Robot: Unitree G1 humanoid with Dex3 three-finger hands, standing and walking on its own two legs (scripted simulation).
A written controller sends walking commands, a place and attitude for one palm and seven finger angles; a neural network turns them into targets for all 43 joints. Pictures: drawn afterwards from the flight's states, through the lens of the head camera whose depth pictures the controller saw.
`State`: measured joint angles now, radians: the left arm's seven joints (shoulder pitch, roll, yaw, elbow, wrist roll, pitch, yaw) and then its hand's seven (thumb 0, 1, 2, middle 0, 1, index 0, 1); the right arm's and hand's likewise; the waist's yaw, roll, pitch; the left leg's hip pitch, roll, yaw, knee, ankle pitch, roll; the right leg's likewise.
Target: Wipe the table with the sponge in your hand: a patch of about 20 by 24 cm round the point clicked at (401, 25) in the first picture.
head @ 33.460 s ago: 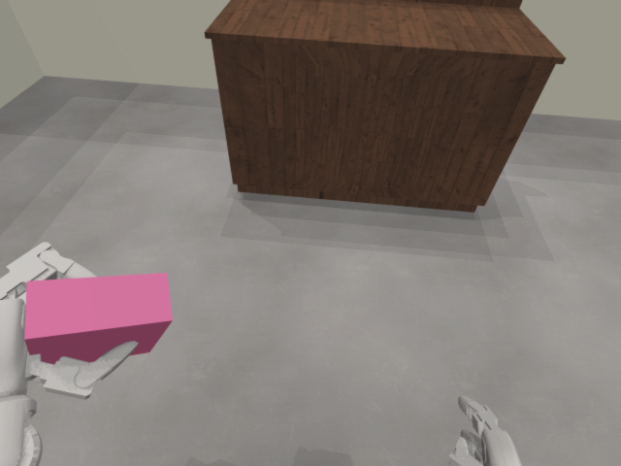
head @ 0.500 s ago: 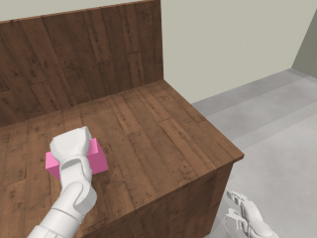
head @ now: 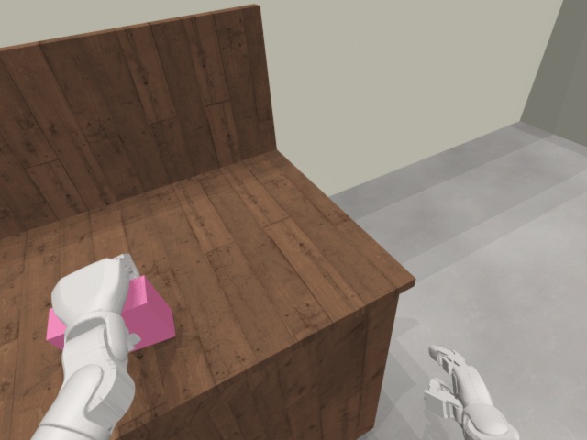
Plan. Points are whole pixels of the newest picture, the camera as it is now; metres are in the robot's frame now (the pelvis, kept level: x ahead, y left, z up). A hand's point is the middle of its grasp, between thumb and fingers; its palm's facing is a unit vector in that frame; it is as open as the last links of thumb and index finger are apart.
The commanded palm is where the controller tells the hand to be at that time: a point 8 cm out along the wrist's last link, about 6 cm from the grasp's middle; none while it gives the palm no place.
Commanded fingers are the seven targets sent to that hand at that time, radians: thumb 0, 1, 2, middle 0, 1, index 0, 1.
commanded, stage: slide back across to the middle lane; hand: left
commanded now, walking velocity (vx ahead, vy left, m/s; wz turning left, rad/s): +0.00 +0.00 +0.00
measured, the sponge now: (122, 328) +0.26 +0.29 +0.04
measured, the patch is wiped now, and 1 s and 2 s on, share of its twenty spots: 1.00 1.00 1.00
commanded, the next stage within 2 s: wipe forward along the middle lane in 0.44 s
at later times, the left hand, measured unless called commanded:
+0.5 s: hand (69, 337) +0.21 +0.32 +0.08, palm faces +0.03 -0.09 -1.00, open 9.1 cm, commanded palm +0.17 +0.34 +0.12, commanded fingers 0.00 0.10 1.30 -1.20 -1.60 -1.20 -1.60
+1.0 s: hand (58, 319) +0.24 +0.36 +0.08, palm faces -0.01 -0.06 -1.00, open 9.1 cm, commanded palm +0.21 +0.36 +0.10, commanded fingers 0.00 0.10 1.30 -1.20 -1.60 -1.20 -1.60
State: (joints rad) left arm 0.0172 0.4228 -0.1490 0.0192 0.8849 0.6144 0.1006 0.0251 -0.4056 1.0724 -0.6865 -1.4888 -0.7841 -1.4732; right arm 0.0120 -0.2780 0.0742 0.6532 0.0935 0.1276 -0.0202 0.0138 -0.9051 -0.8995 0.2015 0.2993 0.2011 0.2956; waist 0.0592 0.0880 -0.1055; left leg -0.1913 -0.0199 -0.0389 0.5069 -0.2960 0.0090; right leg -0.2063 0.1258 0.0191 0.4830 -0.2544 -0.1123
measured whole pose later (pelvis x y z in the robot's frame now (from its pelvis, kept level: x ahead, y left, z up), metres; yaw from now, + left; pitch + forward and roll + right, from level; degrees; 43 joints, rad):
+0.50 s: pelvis -0.01 +0.01 +0.00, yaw -1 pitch -2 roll +0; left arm 0.18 0.50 0.01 -0.04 0.86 0.42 0.05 -0.01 -0.44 1.07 -0.74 -1.44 -0.83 -1.43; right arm 0.05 -0.28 0.05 0.68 0.06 0.06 -0.07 0.01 -0.90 -0.90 0.20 0.30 0.20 0.30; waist 0.09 0.10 -0.07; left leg -0.18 -0.03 -0.08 0.49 -0.28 0.02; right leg -0.19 0.13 0.04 0.45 -0.22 -0.10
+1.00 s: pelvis -0.02 +0.03 +0.00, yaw +1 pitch +1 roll +0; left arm -0.08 0.49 -0.02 0.22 0.92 0.41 0.02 -0.04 -0.48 1.09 -0.80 -1.38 -0.88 -1.37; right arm 0.08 -0.28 0.06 0.69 0.07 0.05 -0.09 0.01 -0.90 -0.90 0.20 0.30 0.20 0.30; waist 0.09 0.10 -0.10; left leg -0.26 -0.07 -0.10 0.50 -0.25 0.03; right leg -0.26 0.10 0.02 0.46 -0.21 -0.07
